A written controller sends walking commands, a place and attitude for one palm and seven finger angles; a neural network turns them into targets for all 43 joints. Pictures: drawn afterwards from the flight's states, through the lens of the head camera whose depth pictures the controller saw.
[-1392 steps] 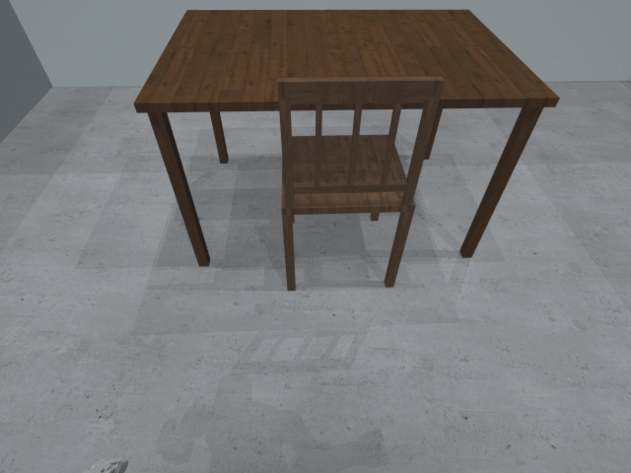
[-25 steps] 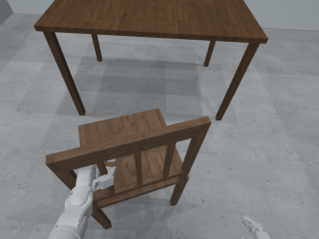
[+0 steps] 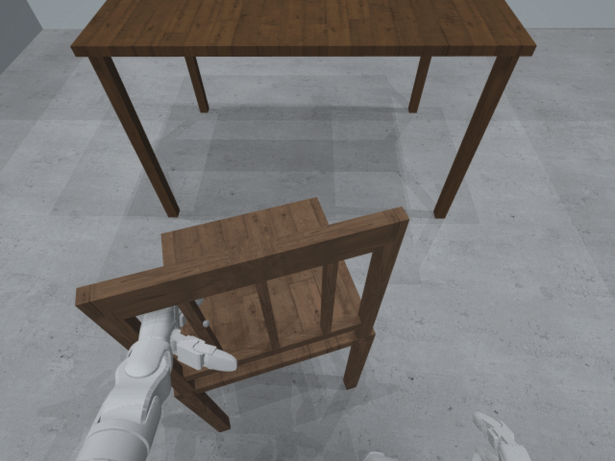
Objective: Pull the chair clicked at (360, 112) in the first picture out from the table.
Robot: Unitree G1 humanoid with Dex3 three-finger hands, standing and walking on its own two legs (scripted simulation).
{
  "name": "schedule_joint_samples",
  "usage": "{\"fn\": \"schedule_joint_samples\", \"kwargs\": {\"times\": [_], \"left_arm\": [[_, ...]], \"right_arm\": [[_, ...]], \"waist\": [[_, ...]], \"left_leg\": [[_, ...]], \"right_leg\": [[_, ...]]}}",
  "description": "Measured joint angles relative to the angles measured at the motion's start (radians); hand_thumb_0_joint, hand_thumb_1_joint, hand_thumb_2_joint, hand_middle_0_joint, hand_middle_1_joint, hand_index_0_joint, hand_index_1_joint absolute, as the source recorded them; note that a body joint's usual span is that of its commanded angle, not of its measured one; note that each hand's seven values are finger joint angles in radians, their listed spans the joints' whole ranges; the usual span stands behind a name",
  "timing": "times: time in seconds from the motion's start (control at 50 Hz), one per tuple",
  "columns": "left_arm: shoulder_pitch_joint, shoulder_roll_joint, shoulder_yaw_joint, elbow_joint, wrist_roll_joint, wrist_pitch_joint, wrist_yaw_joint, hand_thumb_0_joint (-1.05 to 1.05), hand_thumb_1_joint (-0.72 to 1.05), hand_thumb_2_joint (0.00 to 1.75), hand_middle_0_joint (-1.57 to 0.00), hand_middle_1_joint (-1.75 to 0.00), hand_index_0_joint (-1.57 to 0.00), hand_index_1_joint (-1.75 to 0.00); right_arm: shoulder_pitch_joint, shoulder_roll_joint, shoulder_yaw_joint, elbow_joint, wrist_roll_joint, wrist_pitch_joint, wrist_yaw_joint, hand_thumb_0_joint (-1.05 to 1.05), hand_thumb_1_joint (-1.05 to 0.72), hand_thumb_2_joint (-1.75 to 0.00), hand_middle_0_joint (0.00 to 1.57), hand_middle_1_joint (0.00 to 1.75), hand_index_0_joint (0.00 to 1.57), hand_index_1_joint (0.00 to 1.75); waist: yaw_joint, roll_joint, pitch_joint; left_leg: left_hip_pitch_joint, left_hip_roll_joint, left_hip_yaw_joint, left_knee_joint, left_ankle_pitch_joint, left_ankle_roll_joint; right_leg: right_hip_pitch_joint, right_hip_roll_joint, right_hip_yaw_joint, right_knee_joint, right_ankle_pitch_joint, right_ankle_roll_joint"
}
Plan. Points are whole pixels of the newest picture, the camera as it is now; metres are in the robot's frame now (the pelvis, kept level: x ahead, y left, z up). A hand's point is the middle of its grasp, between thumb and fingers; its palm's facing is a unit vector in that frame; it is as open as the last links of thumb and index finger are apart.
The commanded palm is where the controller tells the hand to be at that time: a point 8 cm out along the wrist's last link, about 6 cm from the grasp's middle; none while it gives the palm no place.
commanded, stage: open the thumb and straighten the fingers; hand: left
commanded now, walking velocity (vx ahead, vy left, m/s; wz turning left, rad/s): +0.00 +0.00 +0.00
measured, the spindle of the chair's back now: (268, 316) +0.34 +0.07 -0.09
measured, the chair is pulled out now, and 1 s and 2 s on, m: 0.60 0.61 0.60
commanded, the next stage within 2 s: draw the fingers out of the gap in 0.10 s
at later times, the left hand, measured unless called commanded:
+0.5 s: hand (200, 348) +0.27 +0.15 -0.03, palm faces +0.02 -0.99 -0.13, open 17.5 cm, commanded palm +0.24 +0.21 -0.02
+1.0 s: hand (185, 411) +0.20 +0.16 -0.04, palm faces +0.03 -0.99 -0.14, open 17.4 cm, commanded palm +0.17 +0.21 -0.02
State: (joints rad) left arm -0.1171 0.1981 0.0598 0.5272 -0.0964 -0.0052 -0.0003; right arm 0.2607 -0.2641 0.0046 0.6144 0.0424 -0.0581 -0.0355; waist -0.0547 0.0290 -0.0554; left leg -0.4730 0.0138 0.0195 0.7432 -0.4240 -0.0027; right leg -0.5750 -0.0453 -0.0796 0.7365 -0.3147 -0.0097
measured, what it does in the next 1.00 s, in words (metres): stands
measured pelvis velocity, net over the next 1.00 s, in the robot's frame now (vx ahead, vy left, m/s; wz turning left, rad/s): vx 0.01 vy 0.00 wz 0.03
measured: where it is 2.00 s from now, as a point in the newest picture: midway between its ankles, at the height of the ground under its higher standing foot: outside the picture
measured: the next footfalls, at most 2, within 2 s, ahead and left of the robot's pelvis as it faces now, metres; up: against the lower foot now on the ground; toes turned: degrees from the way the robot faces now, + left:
none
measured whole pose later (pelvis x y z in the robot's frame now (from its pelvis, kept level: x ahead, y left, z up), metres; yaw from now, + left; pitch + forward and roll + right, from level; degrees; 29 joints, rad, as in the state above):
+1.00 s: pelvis +0.01 +0.00 -0.01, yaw +2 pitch +10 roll -1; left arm 0.45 0.20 -0.02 -0.05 -0.09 0.11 -0.01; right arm 0.24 -0.24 0.00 0.48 0.04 -0.09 -0.06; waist -0.03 0.04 -0.11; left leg -0.54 0.01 -0.02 0.87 -0.50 0.00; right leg -0.62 -0.06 -0.11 0.85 -0.39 -0.01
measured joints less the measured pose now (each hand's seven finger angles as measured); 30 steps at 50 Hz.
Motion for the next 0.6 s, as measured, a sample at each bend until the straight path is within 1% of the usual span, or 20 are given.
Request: {"fn": "schedule_joint_samples", "kwargs": {"times": [0.06, 0.1, 0.2, 0.28, 0.34, 0.46, 0.5, 0.6], "left_arm": [[-0.003, 0.005, 0.004, -0.007, -0.004, 0.008, -0.006, -0.01, -0.53, 0.21, -0.10, -0.29, -0.10, -0.30], [0.000, 0.007, 0.003, -0.016, -0.004, 0.014, -0.008, -0.01, -0.54, 0.21, -0.07, -0.20, -0.07, -0.21], [0.010, 0.010, 0.002, -0.035, -0.005, 0.027, -0.010, -0.01, -0.54, 0.20, -0.03, -0.08, -0.03, -0.08], [0.010, 0.015, 0.012, -0.045, -0.008, 0.036, -0.019, -0.01, -0.54, 0.20, -0.02, -0.03, -0.02, -0.04], [0.046, 0.015, 0.014, -0.082, -0.011, 0.040, -0.024, -0.01, -0.54, 0.20, -0.01, -0.02, -0.01, -0.02], [0.182, 0.005, 0.004, -0.207, -0.019, 0.046, -0.030, -0.01, -0.54, 0.20, -0.01, 0.00, -0.01, -0.01], [0.235, 0.002, 0.002, -0.248, -0.018, 0.050, -0.024, -0.01, -0.54, 0.20, -0.01, 0.00, -0.01, -0.01], [0.332, 0.002, -0.029, -0.341, -0.016, 0.059, -0.025, -0.01, -0.54, 0.20, -0.02, 0.00, -0.01, -0.01]], "right_arm": [[-0.002, -0.006, -0.001, -0.008, 0.001, -0.001, -0.001, 0.01, -0.90, -0.90, 0.20, 0.30, 0.20, 0.30], [-0.002, -0.010, -0.003, -0.014, 0.001, -0.002, -0.001, 0.01, -0.90, -0.90, 0.20, 0.30, 0.20, 0.30], [-0.002, -0.017, -0.005, -0.023, 0.002, 0.000, -0.002, 0.01, -0.90, -0.90, 0.20, 0.30, 0.20, 0.30], [-0.005, -0.017, -0.001, -0.028, 0.002, 0.005, -0.006, 0.01, -0.90, -0.90, 0.20, 0.30, 0.20, 0.30], [-0.002, -0.014, -0.001, -0.038, 0.002, 0.005, -0.002, 0.01, -0.90, -0.90, 0.20, 0.30, 0.20, 0.30], [0.009, -0.008, -0.001, -0.062, 0.004, 0.002, 0.004, 0.01, -0.90, -0.90, 0.20, 0.30, 0.20, 0.30], [0.010, -0.006, -0.003, -0.069, 0.004, 0.000, 0.004, 0.01, -0.90, -0.90, 0.20, 0.30, 0.20, 0.30], [-0.001, -0.004, -0.003, -0.082, 0.003, -0.013, -0.003, 0.01, -0.90, -0.90, 0.20, 0.30, 0.20, 0.30]], "waist": [[-0.001, -0.001, -0.001], [-0.001, 0.000, -0.002], [-0.002, 0.001, -0.004], [-0.004, -0.002, -0.001], [-0.006, 0.000, -0.005], [-0.007, 0.005, -0.022], [-0.004, 0.008, -0.025], [0.007, 0.008, -0.027]], "left_leg": [[-0.008, 0.001, -0.003, 0.008, -0.003, -0.002], [-0.012, 0.002, -0.005, 0.012, -0.004, -0.003], [-0.019, 0.003, -0.008, 0.020, -0.008, -0.005], [-0.023, 0.004, -0.010, 0.024, -0.009, -0.007], [-0.022, 0.006, -0.007, 0.022, -0.011, -0.008], [-0.013, 0.009, -0.002, 0.021, -0.020, -0.009], [-0.011, 0.009, -0.003, 0.025, -0.025, -0.009], [-0.021, 0.007, -0.013, 0.047, -0.038, -0.008]], "right_leg": [[-0.007, 0.001, -0.003, 0.007, -0.003, -0.002], [-0.010, 0.001, -0.005, 0.011, -0.005, -0.003], [-0.017, 0.001, -0.007, 0.018, -0.010, -0.005], [-0.020, 0.002, -0.009, 0.024, -0.012, -0.007], [-0.021, 0.005, -0.006, 0.023, -0.013, -0.008], [-0.017, 0.008, -0.001, 0.027, -0.023, -0.007], [-0.015, 0.008, -0.002, 0.031, -0.028, -0.007], [-0.018, 0.004, -0.012, 0.048, -0.041, -0.006]]}}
